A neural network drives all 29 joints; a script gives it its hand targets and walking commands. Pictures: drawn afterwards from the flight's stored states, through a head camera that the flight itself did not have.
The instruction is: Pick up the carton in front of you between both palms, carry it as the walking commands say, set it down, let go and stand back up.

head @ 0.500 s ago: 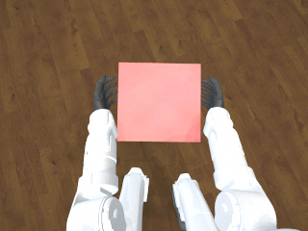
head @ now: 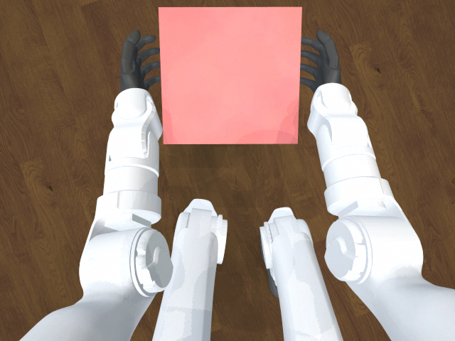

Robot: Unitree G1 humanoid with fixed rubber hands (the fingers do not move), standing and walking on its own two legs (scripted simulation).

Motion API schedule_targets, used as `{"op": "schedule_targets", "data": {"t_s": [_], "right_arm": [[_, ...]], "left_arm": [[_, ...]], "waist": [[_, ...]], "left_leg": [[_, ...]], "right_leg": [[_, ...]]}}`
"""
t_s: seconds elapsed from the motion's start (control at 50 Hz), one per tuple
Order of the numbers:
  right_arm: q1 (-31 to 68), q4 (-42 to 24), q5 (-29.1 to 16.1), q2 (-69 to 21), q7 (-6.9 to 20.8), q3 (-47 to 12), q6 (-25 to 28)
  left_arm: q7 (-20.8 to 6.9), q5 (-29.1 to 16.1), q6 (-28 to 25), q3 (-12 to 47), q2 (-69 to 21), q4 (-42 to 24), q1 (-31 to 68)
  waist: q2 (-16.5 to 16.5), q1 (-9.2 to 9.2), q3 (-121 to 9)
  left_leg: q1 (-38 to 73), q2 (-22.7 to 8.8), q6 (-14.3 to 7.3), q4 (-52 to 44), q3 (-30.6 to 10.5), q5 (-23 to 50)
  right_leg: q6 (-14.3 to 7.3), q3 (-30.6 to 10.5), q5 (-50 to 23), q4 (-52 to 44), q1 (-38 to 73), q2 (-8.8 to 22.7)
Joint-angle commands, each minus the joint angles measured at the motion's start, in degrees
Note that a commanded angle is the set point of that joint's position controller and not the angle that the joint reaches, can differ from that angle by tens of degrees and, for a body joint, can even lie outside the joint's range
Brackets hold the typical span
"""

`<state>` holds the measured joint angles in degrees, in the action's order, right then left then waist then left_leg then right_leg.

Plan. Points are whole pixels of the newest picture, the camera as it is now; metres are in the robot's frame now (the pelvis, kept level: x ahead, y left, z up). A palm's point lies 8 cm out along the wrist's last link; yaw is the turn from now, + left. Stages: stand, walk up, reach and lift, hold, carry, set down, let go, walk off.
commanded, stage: set down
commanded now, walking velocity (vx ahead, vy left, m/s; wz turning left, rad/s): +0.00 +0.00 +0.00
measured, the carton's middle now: (229, 89) +0.52 +0.06 -0.23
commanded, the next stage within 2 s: none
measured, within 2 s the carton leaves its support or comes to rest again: rests again in 0.46 s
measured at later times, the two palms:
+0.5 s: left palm (157, 90) +0.51 +0.20 -0.23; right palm (303, 84) +0.55 -0.09 -0.25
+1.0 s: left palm (153, 90) +0.51 +0.21 -0.25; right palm (303, 81) +0.56 -0.09 -0.25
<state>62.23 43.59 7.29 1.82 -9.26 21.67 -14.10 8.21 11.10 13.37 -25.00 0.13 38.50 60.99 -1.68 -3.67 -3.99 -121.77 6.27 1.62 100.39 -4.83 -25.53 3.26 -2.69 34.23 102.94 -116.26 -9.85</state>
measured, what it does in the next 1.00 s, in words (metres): lowers itself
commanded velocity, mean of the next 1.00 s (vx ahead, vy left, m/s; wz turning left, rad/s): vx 0.00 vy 0.00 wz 0.00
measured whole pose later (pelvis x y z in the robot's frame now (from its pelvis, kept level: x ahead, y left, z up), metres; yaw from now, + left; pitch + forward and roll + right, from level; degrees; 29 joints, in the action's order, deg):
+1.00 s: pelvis +0.00 -0.01 -0.10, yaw -1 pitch +42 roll +0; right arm 83.3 59.2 6.9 10.3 -6.1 17.7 -11.2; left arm -3.4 12.8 11.8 -33.9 8.2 48.3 76.9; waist -3.0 -6.1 13.0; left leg -131.5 2.4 2.4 120.0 -2.1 -30.6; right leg 1.5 -0.7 37.5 123.7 -128.3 -11.2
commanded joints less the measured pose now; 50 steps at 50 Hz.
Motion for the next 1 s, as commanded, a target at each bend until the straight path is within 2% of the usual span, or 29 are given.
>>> {"op": "schedule_targets", "data": {"t_s": [0.0, 0.1, 0.14, 0.16, 0.18, 0.24, 0.26, 0.28, 0.3, 0.32, 0.34, 0.36, 0.4, 0.5, 0.52, 0.54, 0.56, 0.6, 0.62, 0.66, 0.68, 0.72, 0.78, 0.8, 0.82, 0.88, 0.94, 0.96, 0.98], "right_arm": [[40.41, -4.8, -6.4, -48.54, 15.73, -28.63, 4.11], [45.3, -0.8, -6.94, -44.78, 14.55, -26.88, 3.82], [47.16, 1.1, -5.86, -41.65, 14.19, -23.85, 2.82], [46.56, 0.99, -6.56, -44.09, 14.1, -26.52, 3.68], [45.54, 4.22, -6.58, -43.1, 14.26, -22.1, 2.99], [50.88, 4.47, -7.75, -40.03, 15.17, -22.68, 2.19], [51.06, 4.17, -8.23, -43.88, 14.98, -24.53, 2.26], [51.81, 5.05, -9.23, -40.81, 14.9, -22.61, 2.52], [49.07, 4.14, -10.2, -43.82, 14.94, -25.24, 2.8], [52.11, 0.85, -10.57, -41.18, 14.55, -27.37, 3.76], [50.75, 0.42, -10.71, -41.14, 14.29, -27.96, 3.45], [56.01, -0.38, -12.22, -40.75, 14.0, -27.81, 3.83], [52.94, 6.28, -12.95, -41.64, 13.87, -30.05, 3.28], [49.13, 5.16, -12.11, -44.01, 13.16, -29.66, 3.26], [46.29, 11.76, -8.66, -43.12, 13.82, -25.88, 2.46], [48.95, 4.06, -9.42, -43.3, 14.54, -27.3, 3.0], [48.41, 4.97, -8.27, -44.04, 14.67, -24.64, 3.23], [46.94, 6.58, -10.52, -44.79, 14.22, -25.97, 4.02], [45.17, 9.51, -9.01, -41.95, 13.97, -23.75, 4.07], [47.85, 12.43, -8.48, -45.71, 14.26, -24.87, 3.67], [42.85, 14.95, -6.72, -42.17, 14.44, -20.21, 3.41], [44.52, 13.59, -5.85, -41.77, 14.48, -20.63, 3.68], [43.35, 12.64, -3.53, -38.91, 14.74, -18.87, 3.44], [44.28, 13.41, -5.15, -37.94, 14.84, -18.93, 4.05], [42.11, 14.39, -5.71, -36.63, 14.52, -21.43, 4.04], [44.01, 15.86, -3.84, -38.18, 15.44, -19.72, 2.96], [44.46, 15.43, -4.8, -35.79, 15.89, -19.31, 3.13], [40.1, 18.06, -0.96, -34.13, 15.24, -16.48, 2.41], [43.86, 18.97, -1.55, -30.19, 15.25, -15.59, 2.67]], "left_arm": [[-15.45, -7.68, 0.93, 29.84, -53.62, 6.38, 32.29], [-15.74, -9.59, 1.15, 29.05, -49.39, 6.32, 38.08], [-16.42, -7.49, 1.56, 26.29, -46.05, 8.75, 36.59], [-16.61, -7.24, 1.57, 24.23, -43.87, 11.85, 35.75], [-16.9, -4.61, 1.71, 22.41, -43.37, 10.51, 38.14], [-17.3, -6.03, 1.84, 23.35, -41.36, 7.28, 40.31], [-17.6, -4.8, 1.37, 19.69, -39.29, 9.03, 39.91], [-17.83, -6.32, 2.35, 21.26, -43.04, 8.98, 43.46], [-17.47, -7.62, 1.33, 22.87, -39.01, 7.16, 44.15], [-17.3, -11.83, 0.45, 26.03, -45.99, 4.48, 45.41], [-17.77, -9.8, 0.07, 25.1, -38.02, 3.85, 45.37], [-17.57, -11.63, 0.07, 27.96, -37.87, 3.5, 48.24], [-18.24, -9.41, 0.46, 22.07, -36.37, 8.22, 42.58], [-19.14, -8.47, -0.57, 17.62, -34.35, 9.02, 43.54], [-20.47, -6.19, 0.58, 16.3, -34.57, 17.15, 38.12], [-20.95, -8.33, -0.32, 16.7, -36.25, 9.55, 42.05], [-21.33, -8.61, 0.19, 18.09, -36.47, 11.43, 44.8], [-20.88, -9.15, -0.99, 21.36, -35.11, 4.22, 44.38], [-21.39, -9.4, -0.07, 19.61, -36.63, 11.98, 40.94], [-21.58, -6.74, -0.22, 17.52, -37.86, 13.07, 40.84], [-21.55, -6.19, 0.11, 17.87, -37.29, 13.63, 38.53], [-22.21, -3.45, 0.21, 15.27, -34.21, 13.87, 38.96], [-22.7, -4.31, 1.1, 14.78, -36.28, 14.65, 37.4], [-22.62, -3.3, 0.81, 14.17, -35.01, 14.16, 35.45], [-22.09, -2.74, 0.5, 11.19, -33.69, 16.29, 34.55], [-22.97, -0.59, 0.86, 10.51, -28.8, 17.56, 34.22], [-22.84, -0.03, 0.9, 9.76, -29.59, 18.36, 36.04], [-22.67, -0.36, 0.76, 7.81, -27.25, 17.91, 33.89], [-22.92, 2.3, 1.5, 6.12, -28.02, 19.5, 32.53]], "waist": [[2.09, -1.17, -65.16], [0.93, 1.07, -61.47], [3.42, -1.27, -55.28], [-1.55, -1.52, -53.61], [2.68, -3.82, -53.03], [2.24, -3.35, -53.68], [-3.45, -6.69, -52.79], [1.53, -0.59, -53.4], [-0.37, -5.22, -55.16], [-0.81, -0.42, -59.6], [-2.47, -4.97, -58.99], [-1.93, -3.97, -60.58], [-4.45, -8.49, -53.33], [-11.07, -10.11, -49.03], [-10.14, -6.94, -37.39], [-13.4, -6.53, -43.4], [-9.78, -4.57, -43.29], [-7.44, -8.49, -47.28], [-4.31, -4.05, -44.54], [-7.4, -6.06, -41.15], [-1.62, -5.73, -37.37], [-6.27, -6.58, -37.31], [-5.06, -1.49, -37.29], [-5.27, -5.88, -35.77], [-2.67, -6.01, -35.33], [-9.28, -6.45, -27.4], [-4.82, -7.2, -27.17], [-9.06, -4.36, -25.76], [-7.08, -6.32, -25.76]], "left_leg": [[55.29, 1.4, 0.62, -1.67, 4.37, 26.43], [46.11, 1.44, 0.89, 1.69, 6.47, 15.9], [39.78, 1.28, 1.15, 2.17, 7.88, 16.05], [40.5, 0.29, -0.99, 3.76, 5.47, 15.65], [36.9, 0.45, 0.53, 4.54, 8.72, 12.4], [37.02, -0.01, -0.08, 4.81, 7.39, 14.41], [38.57, 0.77, -1.3, 5.74, 8.59, 14.45], [38.86, -0.4, 0.24, 6.35, 7.51, 11.24], [38.83, -0.28, -0.38, 8.02, 7.44, 16.11], [39.53, -0.1, 0.92, 9.24, 6.71, 19.74], [39.17, -0.08, 0.86, 9.13, 8.16, 23.5], [40.76, -0.35, 0.29, 10.04, 7.34, 23.64], [32.87, -0.62, -0.37, 10.69, 7.69, 20.24], [30.02, -0.5, -1.05, 11.81, 8.9, 18.28], [22.55, -1.14, -1.63, 12.5, 8.48, 15.05], [24.21, -0.76, -2.24, 14.24, 7.62, 16.77], [26.57, -0.97, -1.53, 13.76, 7.16, 20.83], [27.42, -0.8, -0.84, 13.92, 8.04, 22.82], [27.71, -1.13, -0.11, 13.09, 7.8, 20.52], [26.78, -1.15, -1.54, 14.01, 6.3, 19.78], [21.9, -0.06, -0.69, 13.06, 8.02, 16.83], [21.85, -0.71, -1.07, 14.52, 7.2, 19.2], [24.5, -0.73, -1.32, 13.6, 6.18, 16.11], [21.57, -0.53, -1.44, 14.43, 6.65, 17.11], [21.1, -1.35, -0.57, 15.57, 8.62, 16.26], [16.98, -0.92, -1.84, 13.82, 6.5, 12.14], [16.3, -1.77, -1.86, 14.85, 7.7, 11.16], [14.88, -0.86, -2.15, 13.45, 7.41, 8.81], [13.88, -1.06, -1.95, 13.77, 6.86, 9.52]], "right_leg": [[-1.29, 5.32, -15.61, -6.01, 10.57, -1.13], [-1.78, 6.59, -10.5, -3.25, 11.58, -1.07], [-2.55, 5.26, -11.12, -2.7, 12.01, -0.3], [-2.01, 5.21, -9.75, -0.99, 7.58, -0.29], [-2.41, 4.48, -8.88, -2.08, 11.37, -1.03], [-2.18, 5.95, -10.38, 1.75, 9.63, -0.88], [-1.12, 5.51, -8.18, 0.66, 9.32, -1.15], [-1.72, 6.96, -8.41, 2.13, 10.92, -1.47], [-1.61, 5.54, -11.17, 5.37, 9.19, -1.11], [-1.65, 6.84, -14.62, 4.69, 13.24, -0.68], [-0.93, 5.75, -16.79, 5.11, 11.93, -0.91], [-0.97, 6.31, -18.15, 6.79, 13.74, -0.55], [-1.38, 5.29, -14.87, 7.16, 10.67, -0.33], [-0.66, 4.18, -15.5, 6.03, 14.24, -1.12], [-0.85, 3.15, -15.2, 5.53, 11.57, -0.39], [-0.17, 3.42, -16.98, 6.93, 11.4, 0.08], [-1.38, 2.63, -19.98, 6.74, 10.96, -0.22], [-1.08, 3.38, -21.93, 9.23, 12.68, -0.5], [-1.67, 4.67, -21.19, 9.24, 13.17, -0.79], [-2.04, 3.52, -18.12, 9.08, 7.78, -0.46], [-2.91, 3.39, -15.67, 8.6, 5.16, -0.61], [-2.48, 2.34, -18.93, 7.68, 5.85, -0.75], [-1.97, 5.04, -14.47, 8.26, 5.57, -1.04], [-2.34, 3.95, -14.73, 8.67, 1.72, -0.86], [-2.48, 2.4, -13.41, 7.69, 2.74, -0.84], [-2.71, 2.97, -11.56, 7.56, 2.89, -0.18], [-3.09, 1.96, -10.83, 7.46, 2.85, -0.41], [-2.68, 2.95, -8.96, 6.5, 2.27, -0.47], [-2.34, 3.34, -10.26, 7.69, 3.93, -0.04]]}}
